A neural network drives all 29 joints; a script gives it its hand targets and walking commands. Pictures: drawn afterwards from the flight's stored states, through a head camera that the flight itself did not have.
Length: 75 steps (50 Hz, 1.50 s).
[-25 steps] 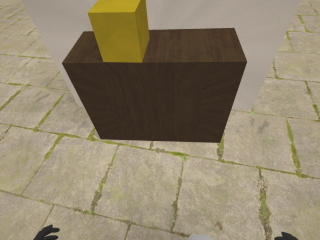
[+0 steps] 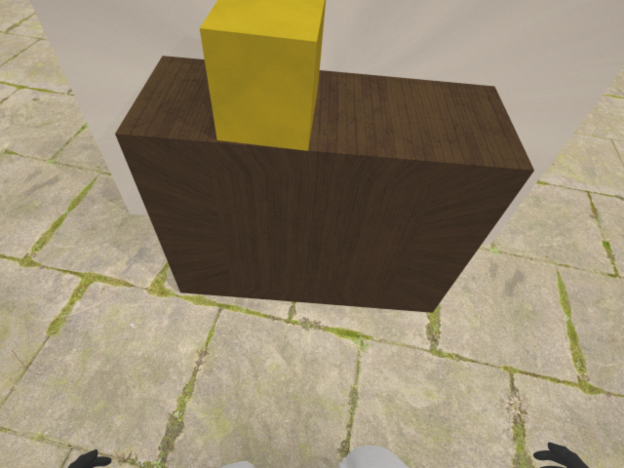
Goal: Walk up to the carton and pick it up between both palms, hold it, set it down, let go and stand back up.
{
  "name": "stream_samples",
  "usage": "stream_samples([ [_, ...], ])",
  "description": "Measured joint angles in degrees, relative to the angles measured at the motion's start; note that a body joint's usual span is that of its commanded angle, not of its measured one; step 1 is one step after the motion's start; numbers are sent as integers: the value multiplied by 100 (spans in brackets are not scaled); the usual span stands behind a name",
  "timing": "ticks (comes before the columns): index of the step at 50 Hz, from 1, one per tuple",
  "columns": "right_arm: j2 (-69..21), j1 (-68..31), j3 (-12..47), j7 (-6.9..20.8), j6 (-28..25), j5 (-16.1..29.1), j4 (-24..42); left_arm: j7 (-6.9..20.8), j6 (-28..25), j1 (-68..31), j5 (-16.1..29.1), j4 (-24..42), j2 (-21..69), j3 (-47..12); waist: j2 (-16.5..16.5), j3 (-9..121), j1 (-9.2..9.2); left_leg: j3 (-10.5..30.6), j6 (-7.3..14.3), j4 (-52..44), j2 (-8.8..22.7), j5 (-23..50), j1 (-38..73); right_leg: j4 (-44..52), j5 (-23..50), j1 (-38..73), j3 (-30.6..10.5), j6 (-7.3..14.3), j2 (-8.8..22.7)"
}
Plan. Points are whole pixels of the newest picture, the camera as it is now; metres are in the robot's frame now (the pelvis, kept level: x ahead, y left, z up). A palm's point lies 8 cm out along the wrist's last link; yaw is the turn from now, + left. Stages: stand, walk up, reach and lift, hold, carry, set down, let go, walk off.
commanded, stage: walk up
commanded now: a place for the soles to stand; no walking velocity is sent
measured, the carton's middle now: (270, 65) +0.86 +0.06 +0.05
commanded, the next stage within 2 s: none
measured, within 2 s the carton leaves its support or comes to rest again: neither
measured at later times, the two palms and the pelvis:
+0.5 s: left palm (66, 406) +0.21 +0.30 -0.04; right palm (544, 416) +0.19 -0.34 -0.10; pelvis +0.12 -0.02 +0.00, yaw -2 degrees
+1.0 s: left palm (72, 330) +0.33 +0.36 -0.10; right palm (506, 351) +0.26 -0.28 -0.04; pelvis +0.22 +0.06 +0.00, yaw -4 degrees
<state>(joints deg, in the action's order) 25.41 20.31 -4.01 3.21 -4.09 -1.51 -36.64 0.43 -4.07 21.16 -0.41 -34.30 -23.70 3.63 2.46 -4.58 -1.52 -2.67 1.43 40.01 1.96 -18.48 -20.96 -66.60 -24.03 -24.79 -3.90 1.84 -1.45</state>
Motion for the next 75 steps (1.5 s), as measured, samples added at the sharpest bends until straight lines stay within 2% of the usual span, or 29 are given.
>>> stream_samples([
  [7, -24, 1, 3, -86, -37, 0, 0, 0, 28, -104, 36, 0, -3, 0, 211, 6, -4, -26, 47, -122, -6, -276, 415, 380, 407, -686, -5, -78, 45],
  [10, -34, 1, 3, -96, -35, 0, 0, 0, 46, -108, 36, 3, -4, 0, 199, 7, -12, -40, 47, -123, -21, -415, 555, 1036, 535, -718, 86, -104, 136],
  [13, -34, 0, 4, -87, -28, 0, 0, 0, 29, -108, 36, 3, -5, 0, 142, 17, -11, -101, 22, -124, -45, -532, 593, 1843, 662, -714, 345, -102, 271],
  [16, -35, 1, 4, -68, 31, -1, -3, 0, -14, -107, 36, 6, -6, 0, 22, 23, -22, -170, -41, -110, -60, -652, 590, 2652, 754, -573, 597, -4, 292],
  [18, -20, -29, 4, -67, 92, -1, -6, 0, -112, -100, 35, 4, -5, 0, -143, -62, -6, -164, -38, 174, 2, -795, 590, 3073, 1512, -338, 672, 52, 225],
  [19, -26, -50, 4, -67, 109, -1, -7, 0, -161, -95, 26, 1, -4, 1, -240, -157, 19, -135, 25, 536, 46, -800, 558, 2953, 1577, -263, 685, 47, 185],
  [23, 0, -50, 7, -51, 278, -1, -5, 0, -167, 100, 20, -1, -5, -1, -454, -152, 65, -49, 53, 2065, -64, -861, 249, 2727, 1018, 228, 587, 116, 265],
  [29, 240, -47, 9, 104, 363, -1, -2, 0, -108, 243, 20, 0, -3, -1, -802, -94, 150, 53, 20, 2137, 23, -591, -212, 2965, 968, 632, 339, -58, 346],
  [34, 246, -11, 8, 164, 454, 0, -73, 0, -90, 169, 20, 2, -3, -2, -827, -79, 149, 55, -58, 1653, 34, -585, -239, 2970, 829, 667, 242, -67, 343],
  [38, 246, -10, 8, 164, 423, 0, -78, 0, -81, 116, 20, 1, -2, -2, -763, -77, 147, 57, -36, 1024, 38, -587, -242, 2910, 678, 661, 280, -124, 353],
  [40, 252, -6, 7, 160, 330, 0, -74, 0, -48, 99, 20, 0, -3, -3, -690, -74, 142, 65, 31, 375, 40, -579, -154, 2734, 523, 610, 304, -149, 376],
  [42, 210, 21, 5, 110, 190, 0, -83, -5, 56, 71, 19, -12, -15, 2, -415, -94, 141, -53, 48, 292, -93, 17, -115, 1982, 70, 384, 131, -22, 447],
  [43, 155, 38, 5, 71, 160, 0, -86, -5, 121, 71, 18, -18, -16, 2, -259, -77, 134, -117, 56, 337, -157, 8, -79, 1423, -67, 204, -23, -14, 375],
  [45, 95, 73, 6, 37, 137, 0, -86, -5, 185, 74, 17, -30, -19, 0, -98, 0, 74, -124, 83, 263, -173, -119, 25, 565, -33, -141, -65, 10, 144],
  [47, 80, 74, 6, -8, 103, 0, -84, -5, 159, 58, 18, -24, -22, 0, 39, 7, 27, -128, 84, 33, -173, -129, 201, 242, 329, -386, -46, -20, 40],
  [50, 74, 88, 7, -103, 47, 0, -85, -5, 127, 43, 18, -24, -23, 1, 181, 9, 9, -132, 83, -227, -176, -96, 431, 310, 673, -570, -52, -80, 41],
  [58, -17, 91, 9, -182, 57, 0, -87, -5, 207, -55, 18, -22, -25, 1, 258, 9, -26, -145, 122, -300, -231, -341, 702, 1276, 662, -647, 55, -158, 57],
  [61, -33, 90, 9, -182, 86, 0, -87, -5, 173, -122, 18, -20, -26, 2, 164, 11, -50, -172, 96, -301, -235, -432, 737, 1769, 636, -644, 276, -120, 105],
  [64, -34, 91, 10, -183, 139, -1, -87, -5, 100, -195, 18, -17, -27, 2, 35, 16, -58, -196, 24, -289, -237, -514, 734, 2498, 739, -511, 437, 25, 135],
  [66, -30, 73, 9, -186, 160, -1, -90, -5, -7, -193, 12, -19, -26, 1, -86, -30, -37, -192, -12, -18, -196, -672, 722, 2995, 1453, -251, 465, 146, 106],
  [67, -42, 38, 10, -187, 182, -1, -92, -6, -37, -194, -2, -24, -24, 2, -181, -94, -5, -190, 20, 297, -123, -727, 678, 2901, 1577, -209, 488, 154, 48],
  [71, -81, 20, 13, -181, 323, -1, -90, -11, -19, -124, -11, -25, -24, 1, -331, -104, 43, -127, 39, 1637, -182, -965, 338, 2691, 1126, 105, 423, 196, 85],
  [75, 45, 21, 13, -131, 418, -1, -88, -15, 24, -84, -11, -23, -24, 1, -532, -106, 63, 60, 51, 1745, -150, -878, 78, 2919, 1170, 389, 328, 85, 137],
])
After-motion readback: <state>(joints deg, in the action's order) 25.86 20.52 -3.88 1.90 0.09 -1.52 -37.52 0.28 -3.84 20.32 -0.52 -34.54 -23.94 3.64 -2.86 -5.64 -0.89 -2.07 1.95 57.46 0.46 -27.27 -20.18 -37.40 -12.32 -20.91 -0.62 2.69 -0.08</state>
